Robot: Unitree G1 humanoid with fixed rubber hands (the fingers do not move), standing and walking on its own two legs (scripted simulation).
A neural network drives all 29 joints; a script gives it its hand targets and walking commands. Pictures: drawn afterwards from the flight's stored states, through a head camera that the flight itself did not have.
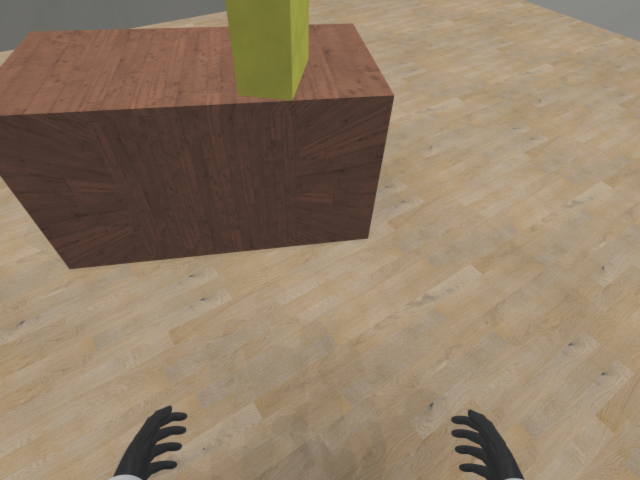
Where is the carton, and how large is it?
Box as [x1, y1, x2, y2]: [225, 0, 308, 100]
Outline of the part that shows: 225,0 238,94 292,100 308,56 308,0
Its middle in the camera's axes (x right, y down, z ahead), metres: -0.14 -0.62 +1.13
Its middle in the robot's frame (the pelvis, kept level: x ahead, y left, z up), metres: +1.27 +0.15 +0.04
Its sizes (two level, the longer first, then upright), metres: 0.286 0.165 0.293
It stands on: a pedestal, 0.66 m high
